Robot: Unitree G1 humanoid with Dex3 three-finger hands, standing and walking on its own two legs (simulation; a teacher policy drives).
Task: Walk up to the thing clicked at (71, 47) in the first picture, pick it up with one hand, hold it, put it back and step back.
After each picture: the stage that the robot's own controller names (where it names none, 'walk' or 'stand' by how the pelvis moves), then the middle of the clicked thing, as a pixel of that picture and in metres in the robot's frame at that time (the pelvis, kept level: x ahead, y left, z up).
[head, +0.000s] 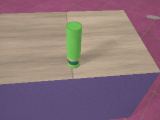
stand; (73, 47) +0.61 +0.03 -0.04
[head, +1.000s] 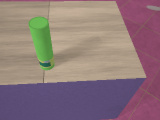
walk; (43, 46) +0.52 +0.17 -0.01
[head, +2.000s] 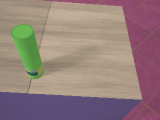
stand; (30, 55) +0.46 +0.20 -0.01
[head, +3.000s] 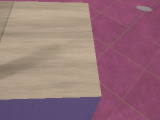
stand; out of the picture +0.43 +0.38 +0.00
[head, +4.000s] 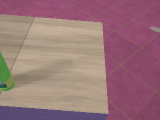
stand; out of the picture +0.45 +0.34 -0.03
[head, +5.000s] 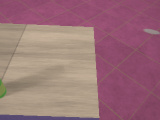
stand; out of the picture +0.44 +0.38 -0.05
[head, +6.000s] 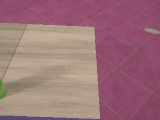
stand; out of the picture +0.43 +0.37 -0.05
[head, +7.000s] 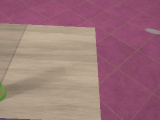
stand; out of the picture +0.41 +0.37 -0.05
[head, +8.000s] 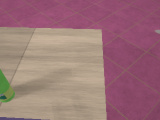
rise first; out of the picture +0.41 +0.38 -0.04
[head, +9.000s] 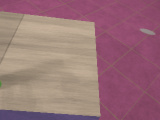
go down; out of the picture +0.44 +0.36 -0.01
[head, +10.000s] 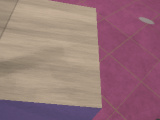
go down; out of the picture +0.44 +0.35 +0.00
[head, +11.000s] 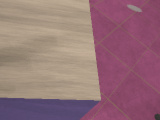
close in; out of the picture +0.43 +0.35 +0.04
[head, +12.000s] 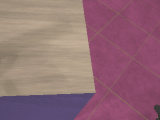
close; out of the picture +0.47 +0.30 +0.06
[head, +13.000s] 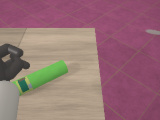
lift; (41, 77) +0.49 +0.19 -0.09
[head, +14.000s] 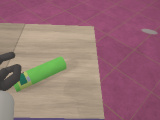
close; (40, 73) +0.51 +0.19 -0.11
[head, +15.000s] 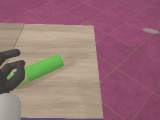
hold; (36, 70) +0.52 +0.20 -0.09
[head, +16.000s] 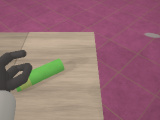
hold; (39, 74) +0.54 +0.21 -0.12
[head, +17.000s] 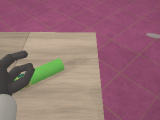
hold; (39, 73) +0.54 +0.21 -0.12
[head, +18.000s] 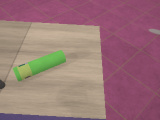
crouch; (40, 64) +0.56 +0.21 -0.12
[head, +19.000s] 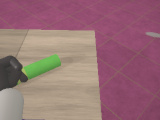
hold; (36, 69) +0.56 +0.23 -0.12
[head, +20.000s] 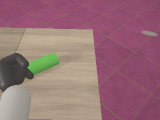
hold; (34, 67) +0.57 +0.23 -0.12
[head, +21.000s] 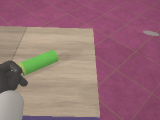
hold; (34, 64) +0.59 +0.24 -0.12
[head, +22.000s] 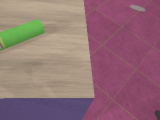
lower; (14, 36) +0.61 +0.23 -0.07
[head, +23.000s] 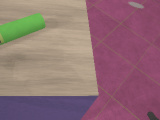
lower; (13, 30) +0.60 +0.23 -0.04
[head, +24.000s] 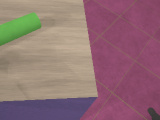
lower; (8, 32) +0.58 +0.23 -0.04
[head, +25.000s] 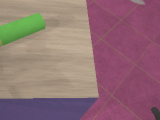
withdraw; (12, 31) +0.58 +0.22 -0.04
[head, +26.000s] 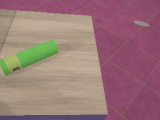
sink last; (30, 56) +0.55 +0.21 -0.07
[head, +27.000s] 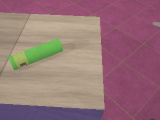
stand; (37, 53) +0.59 +0.24 -0.08
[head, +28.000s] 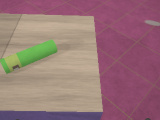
stand; (30, 55) +0.57 +0.24 -0.07
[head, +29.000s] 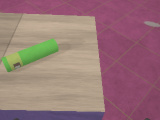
stand; (31, 54) +0.57 +0.23 -0.07
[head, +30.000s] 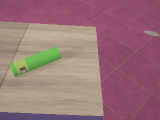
stand; (36, 61) +0.59 +0.22 -0.12
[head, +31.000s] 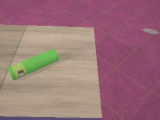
stand; (34, 63) +0.58 +0.23 -0.13
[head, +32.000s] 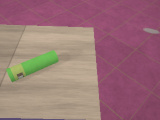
stand; (33, 65) +0.57 +0.23 -0.14
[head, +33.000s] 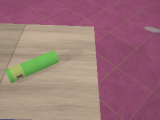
stand; (33, 65) +0.56 +0.23 -0.14
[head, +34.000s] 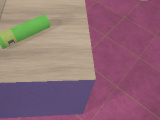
walk; (24, 31) +0.65 +0.26 -0.11
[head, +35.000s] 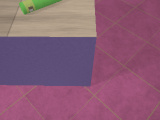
walk; (41, 1) +0.93 +0.26 -0.10
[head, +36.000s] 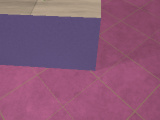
stand; out of the picture +1.20 +0.20 -0.11
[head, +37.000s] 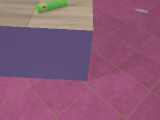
stand; (52, 5) +1.21 +0.21 -0.14
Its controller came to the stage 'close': yes
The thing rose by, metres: 0.00
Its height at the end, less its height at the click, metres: -0.09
